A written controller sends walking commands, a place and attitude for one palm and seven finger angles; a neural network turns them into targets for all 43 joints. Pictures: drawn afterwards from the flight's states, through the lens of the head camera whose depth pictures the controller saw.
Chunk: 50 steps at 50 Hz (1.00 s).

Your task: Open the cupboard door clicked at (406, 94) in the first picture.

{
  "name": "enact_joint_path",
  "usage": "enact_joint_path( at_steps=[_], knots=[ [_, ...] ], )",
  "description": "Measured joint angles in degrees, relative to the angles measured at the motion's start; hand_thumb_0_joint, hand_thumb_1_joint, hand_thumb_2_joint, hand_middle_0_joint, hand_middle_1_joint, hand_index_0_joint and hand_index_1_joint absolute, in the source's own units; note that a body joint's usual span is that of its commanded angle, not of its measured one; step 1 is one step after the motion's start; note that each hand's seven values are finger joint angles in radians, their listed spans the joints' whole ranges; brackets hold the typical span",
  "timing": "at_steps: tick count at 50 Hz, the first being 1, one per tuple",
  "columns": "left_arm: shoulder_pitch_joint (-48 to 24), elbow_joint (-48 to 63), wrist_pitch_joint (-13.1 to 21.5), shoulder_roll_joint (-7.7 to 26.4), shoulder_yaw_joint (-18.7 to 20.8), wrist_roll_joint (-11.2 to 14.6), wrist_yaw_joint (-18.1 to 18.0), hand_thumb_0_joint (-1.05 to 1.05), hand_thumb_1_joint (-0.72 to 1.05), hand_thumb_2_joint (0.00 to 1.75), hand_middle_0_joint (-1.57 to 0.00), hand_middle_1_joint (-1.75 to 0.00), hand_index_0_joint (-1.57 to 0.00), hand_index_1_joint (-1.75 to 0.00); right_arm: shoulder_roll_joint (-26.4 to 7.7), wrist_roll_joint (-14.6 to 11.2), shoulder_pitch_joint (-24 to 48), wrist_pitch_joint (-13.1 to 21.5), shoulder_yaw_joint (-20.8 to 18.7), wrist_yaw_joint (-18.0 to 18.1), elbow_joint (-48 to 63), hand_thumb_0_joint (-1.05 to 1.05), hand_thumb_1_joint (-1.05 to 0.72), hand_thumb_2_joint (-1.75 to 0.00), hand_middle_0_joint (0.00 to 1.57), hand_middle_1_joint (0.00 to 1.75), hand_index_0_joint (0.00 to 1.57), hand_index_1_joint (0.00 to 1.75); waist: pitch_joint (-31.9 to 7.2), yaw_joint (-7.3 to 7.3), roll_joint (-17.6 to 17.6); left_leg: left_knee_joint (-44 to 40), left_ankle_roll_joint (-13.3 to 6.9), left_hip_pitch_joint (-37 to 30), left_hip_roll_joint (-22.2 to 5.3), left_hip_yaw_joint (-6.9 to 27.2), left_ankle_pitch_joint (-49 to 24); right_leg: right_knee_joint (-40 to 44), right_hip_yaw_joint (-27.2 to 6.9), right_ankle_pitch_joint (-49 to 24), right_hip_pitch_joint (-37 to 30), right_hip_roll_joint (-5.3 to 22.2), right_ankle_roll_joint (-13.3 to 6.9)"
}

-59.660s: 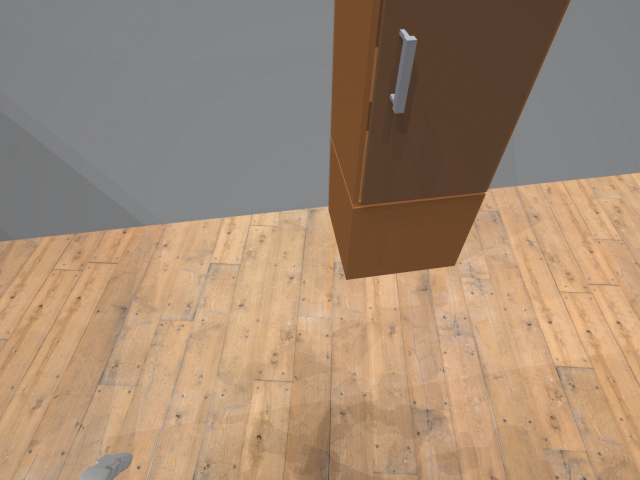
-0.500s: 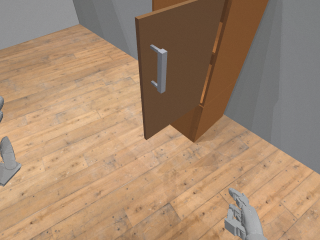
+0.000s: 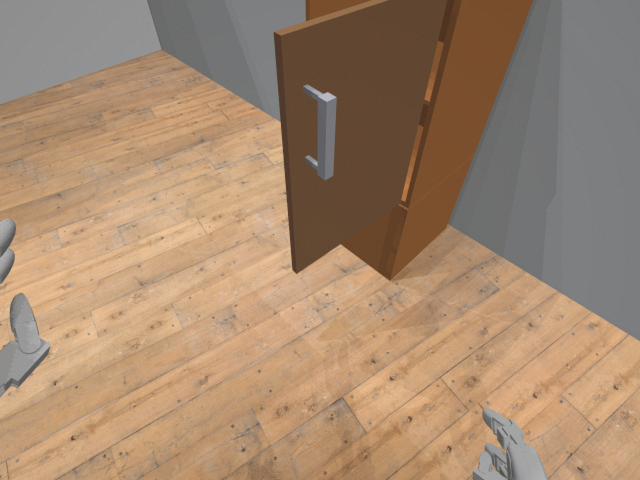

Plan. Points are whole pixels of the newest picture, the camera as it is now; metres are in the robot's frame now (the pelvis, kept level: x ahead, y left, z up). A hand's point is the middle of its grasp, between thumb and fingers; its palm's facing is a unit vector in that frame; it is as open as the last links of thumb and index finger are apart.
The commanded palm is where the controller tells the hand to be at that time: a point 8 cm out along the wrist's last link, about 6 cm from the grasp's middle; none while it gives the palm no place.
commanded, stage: stop stepping back and stand still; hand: left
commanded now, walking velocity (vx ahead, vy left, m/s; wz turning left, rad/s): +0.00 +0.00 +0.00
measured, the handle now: (318, 134) +0.65 +0.04 +0.07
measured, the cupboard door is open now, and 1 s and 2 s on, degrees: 86 86 86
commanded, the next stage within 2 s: let the arm hang, fingers relaxed in 0.10 s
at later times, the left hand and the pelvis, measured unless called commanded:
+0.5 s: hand out of the picture +0.06 +0.17 -0.17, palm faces -0.02 -0.98 -0.19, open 7.4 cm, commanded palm none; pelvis -0.01 +0.00 -0.01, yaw +2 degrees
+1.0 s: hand out of the picture +0.00 +0.18 -0.17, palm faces +0.06 -0.96 -0.26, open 7.4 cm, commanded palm none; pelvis +0.00 -0.01 +0.00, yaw +2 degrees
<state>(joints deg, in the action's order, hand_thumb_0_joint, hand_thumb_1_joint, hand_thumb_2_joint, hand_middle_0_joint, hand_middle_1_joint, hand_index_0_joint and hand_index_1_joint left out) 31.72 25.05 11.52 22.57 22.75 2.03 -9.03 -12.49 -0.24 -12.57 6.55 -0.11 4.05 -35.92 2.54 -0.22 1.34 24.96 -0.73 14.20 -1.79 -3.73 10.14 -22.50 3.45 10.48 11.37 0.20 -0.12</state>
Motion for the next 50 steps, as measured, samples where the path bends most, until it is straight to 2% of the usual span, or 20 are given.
enact_joint_path(
  at_steps=[10,11,12,14,16,18,22,25,27,29,33,42,50],
  knots=[
    [-0.1,0.5,-0.9,-0.8,-1.3,-0.2,0.1,0.01,0.89,0.9,-0.21,-0.3,-0.21,-0.31,0.4,0.1,0.5,0.2,0.2,0.2,0.0,0.01,-0.9,-0.89,0.2,0.3,0.21,0.3,0.4,0.77,-0.4,0.2,0.0,0.2,-0.1,0.2,0.0,0.2,0.2,-0.1,-0.1,-0.1,0.0],
    [-1.6,-2.3,0.1,-0.3,-2.4,-1.1,0.9,0.01,0.89,0.9,-0.21,-0.3,-0.21,-0.31,-0.1,0.1,0.8,1.5,0.0,-1.0,-1.3,0.01,-0.9,-0.89,0.2,0.3,0.2,0.3,-0.3,0.69,0.0,1.1,-0.1,1.4,0.0,0.6,0.2,-0.7,0.6,0.2,0.9,0.1,0.0],
    [-4.5,-7.6,-0.4,0.2,-4.6,-1.8,2.4,0.01,0.89,0.9,-0.21,-0.3,-0.21,-0.31,-1.2,0.0,1.4,1.7,-0.2,-2.4,-3.1,0.01,-0.9,-0.89,0.2,0.3,0.2,0.3,-1.0,0.91,0.7,2.4,-0.2,2.8,0.4,1.1,0.6,-2.2,1.1,0.9,2.1,0.5,0.0],
    [-10.4,-21.0,-4.8,-0.2,-9.6,-2.6,5.3,0.0,0.9,0.9,-0.2,-0.3,-0.2,-0.31,-3.5,0.2,3.4,-0.2,-0.4,-4.2,-6.5,0.01,-0.9,-0.89,0.2,0.3,0.21,0.3,-1.9,1.19,2.4,4.7,-0.6,4.6,1.0,1.3,1.4,-5.5,1.3,2.4,4.3,1.3,0.2],
    [-14.5,-35.0,-9.3,-2.0,-13.8,-3.2,7.1,0.0,0.9,0.9,-0.2,-0.3,-0.2,-0.3,-4.9,0.6,5.4,-2.3,-0.4,-4.9,-9.1,0.01,-0.9,-0.89,0.21,0.3,0.21,0.3,-2.2,0.56,3.6,6.4,-1.0,5.8,1.5,1.1,2.1,-8.5,1.1,3.8,6.1,1.9,0.3],
    [-16.6,-46.9,-12.3,-4.1,-17.2,-3.7,8.3,0.0,0.9,0.9,-0.2,-0.3,-0.2,-0.3,-5.3,1.0,6.4,-3.7,-0.4,-5.1,-10.7,0.01,-0.9,-0.89,0.21,0.3,0.21,0.3,-1.7,-0.3,3.7,7.2,-1.0,6.1,1.8,0.7,2.5,-10.2,0.7,4.5,6.9,2.2,0.4],
    [-17.2,-63.1,-14.5,-8.6,-21.8,-3.9,8.9,0.01,0.91,0.9,-0.2,-0.3,-0.2,-0.3,-3.7,1.5,4.8,-5.8,-0.1,-5.0,-13.4,0.01,-0.9,-0.89,0.2,0.3,0.21,0.3,0.1,-1.45,0.5,7.3,-0.5,5.5,1.9,0.8,2.5,-11.5,0.7,5.4,6.8,2.4,-0.1],
    [-16.6,-71.4,-15.0,-11.8,-23.7,-3.5,8.9,0.01,0.91,0.9,-0.2,-0.3,-0.2,-0.3,-2.0,1.8,2.1,-7.1,0.3,-4.8,-16.4,0.01,-0.9,-0.89,0.2,0.3,0.2,0.3,1.2,-1.4,-2.2,6.9,-0.1,4.6,1.6,1.4,2.3,-10.8,1.3,5.3,5.7,2.1,-0.4],
    [-16.4,-75.3,-14.5,-12.1,-22.4,-3.1,7.5,0.0,0.96,0.9,-0.21,-0.3,-0.2,-0.3,-0.8,1.8,0.2,-7.7,0.5,-4.5,-18.7,0.01,-0.9,-0.89,0.2,0.3,0.2,0.3,1.7,-0.8,-3.2,6.2,0.2,4.2,1.2,2.1,2.0,-9.4,2.0,4.7,4.7,1.6,-0.6],
    [-16.0,-78.4,-14.0,-11.4,-22.4,-3.0,7.7,0.0,0.99,0.9,-0.21,-0.3,-0.2,-0.3,0.1,1.8,-1.4,-8.3,0.6,-4.3,-20.8,0.01,-0.9,-0.89,0.2,0.3,0.2,0.3,2.1,-0.25,-3.5,5.4,0.5,3.8,0.9,2.7,1.5,-7.7,2.6,4.0,3.7,1.2,-0.9],
    [-14.9,-83.4,-13.3,-11.1,-22.3,-2.8,8.0,0.0,0.97,0.9,-0.21,-0.3,-0.2,-0.3,1.2,1.6,-3.3,-8.8,0.2,-3.9,-23.9,0.01,-0.9,-0.89,0.2,0.3,0.2,0.3,2.2,0.3,-2.0,3.9,0.6,3.0,0.7,3.1,0.9,-5.1,3.0,2.8,2.3,0.7,-1.1],
    [-14.4,-89.6,-12.6,-11.1,-21.7,-2.6,7.6,0.0,0.92,0.9,-0.2,-0.3,-0.2,-0.3,2.8,1.4,-3.7,-7.9,-0.2,-3.4,-27.1,0.01,-0.9,-0.89,0.2,0.3,0.2,0.3,1.4,0.15,1.0,1.1,0.4,0.5,1.0,2.0,0.1,-3.5,2.0,2.3,0.7,1.1,-0.8],
    [-16.9,-90.0,-11.8,-12.5,-21.8,-2.6,7.2,0.0,0.91,0.9,-0.2,-0.3,-0.2,-0.3,3.7,1.5,-2.5,-7.4,0.0,-3.1,-28.7,0.01,-0.91,-0.89,0.2,0.3,0.2,0.3,0.3,-0.04,0.9,-0.3,0.4,-1.3,1.2,1.3,0.0,-3.3,1.4,2.7,-0.3,1.3,-0.7]
  ],
)
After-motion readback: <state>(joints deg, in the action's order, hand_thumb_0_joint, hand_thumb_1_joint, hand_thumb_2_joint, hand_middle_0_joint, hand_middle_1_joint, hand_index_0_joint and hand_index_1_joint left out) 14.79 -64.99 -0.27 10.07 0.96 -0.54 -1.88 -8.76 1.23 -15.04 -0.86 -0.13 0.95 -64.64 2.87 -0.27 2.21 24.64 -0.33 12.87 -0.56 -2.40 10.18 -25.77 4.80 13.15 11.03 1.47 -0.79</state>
